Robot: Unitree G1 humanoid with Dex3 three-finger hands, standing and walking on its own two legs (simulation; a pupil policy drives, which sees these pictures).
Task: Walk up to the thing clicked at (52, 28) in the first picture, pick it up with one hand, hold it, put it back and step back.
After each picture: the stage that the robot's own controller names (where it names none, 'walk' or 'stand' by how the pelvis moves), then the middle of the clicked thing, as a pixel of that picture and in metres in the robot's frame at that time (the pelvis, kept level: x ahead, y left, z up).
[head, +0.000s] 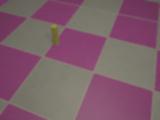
stand; (55, 35) +1.43 +0.30 -0.65
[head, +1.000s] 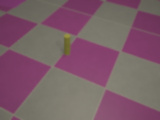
walk; (67, 45) +1.31 +0.11 -0.63
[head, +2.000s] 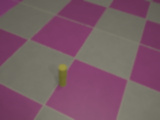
walk; (62, 76) +0.82 +0.10 -0.64
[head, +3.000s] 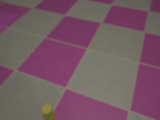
walk; (49, 116) +0.52 +0.24 -0.63
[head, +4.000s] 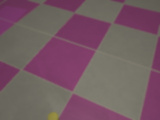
stand; out of the picture +0.43 +0.20 -0.64
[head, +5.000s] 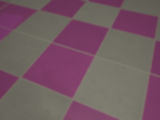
stand; out of the picture +0.40 +0.18 -0.65
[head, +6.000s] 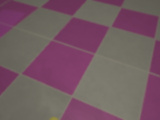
stand; out of the picture +0.42 +0.18 -0.66
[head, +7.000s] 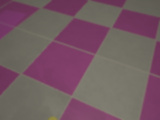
stand; out of the picture +0.43 +0.20 -0.66
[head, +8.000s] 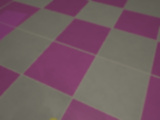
stand; out of the picture +0.42 +0.19 -0.66
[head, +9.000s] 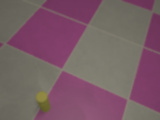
go down; (43, 102) +0.45 +0.20 -0.58
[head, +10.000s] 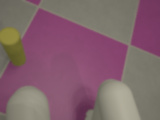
go down; (14, 49) +0.50 +0.23 -0.24
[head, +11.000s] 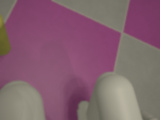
close in; out of the picture +0.50 +0.25 -0.21
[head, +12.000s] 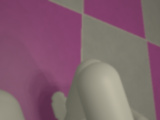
close; out of the picture +0.48 +0.29 -0.16
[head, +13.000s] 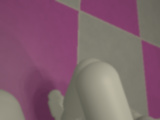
lift; out of the picture +0.47 +0.29 -0.16
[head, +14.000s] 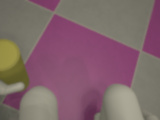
lift; (12, 71) +0.35 +0.22 -0.03
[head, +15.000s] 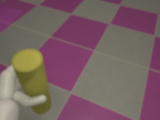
hold; (36, 86) +0.31 +0.15 +0.08
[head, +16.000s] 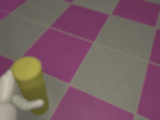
hold; (34, 90) +0.31 +0.16 +0.04
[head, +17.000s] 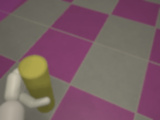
crouch; (40, 88) +0.32 +0.14 +0.04
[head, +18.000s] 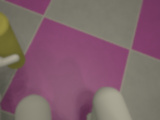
crouch; (6, 46) +0.45 +0.20 -0.05
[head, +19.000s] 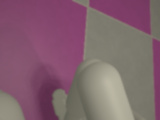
lower; out of the picture +0.45 +0.27 -0.17
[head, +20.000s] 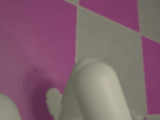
lower; out of the picture +0.47 +0.30 -0.17
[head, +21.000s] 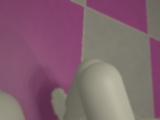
lower; out of the picture +0.46 +0.29 -0.16
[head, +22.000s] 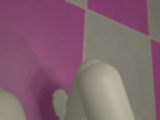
lower; out of the picture +0.45 +0.28 -0.16
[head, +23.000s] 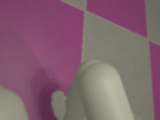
loosen; out of the picture +0.45 +0.26 -0.16
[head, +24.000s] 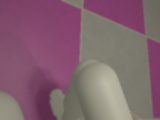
withdraw; out of the picture +0.46 +0.27 -0.18
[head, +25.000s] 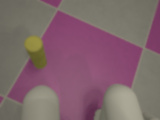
walk; (37, 54) +0.49 +0.20 -0.29
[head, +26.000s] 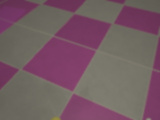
stand; out of the picture +0.41 +0.16 -0.59
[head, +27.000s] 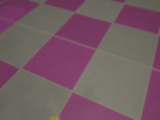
stand; out of the picture +0.42 +0.17 -0.60
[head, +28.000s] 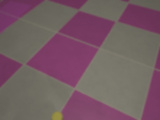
stand; out of the picture +0.42 +0.16 -0.62
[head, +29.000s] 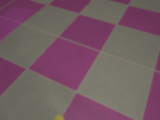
walk; out of the picture +0.43 +0.16 -0.65
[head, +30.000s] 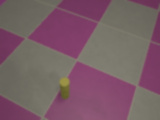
walk; (64, 89) +0.58 +0.11 -0.63
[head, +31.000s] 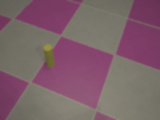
walk; (49, 56) +0.85 +0.26 -0.63
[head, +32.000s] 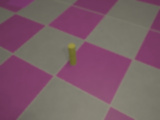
stand; (72, 54) +1.07 +0.16 -0.64
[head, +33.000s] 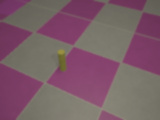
stand; (62, 60) +1.06 +0.19 -0.66
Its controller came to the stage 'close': yes
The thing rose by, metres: 0.68
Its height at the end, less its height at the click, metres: +0.00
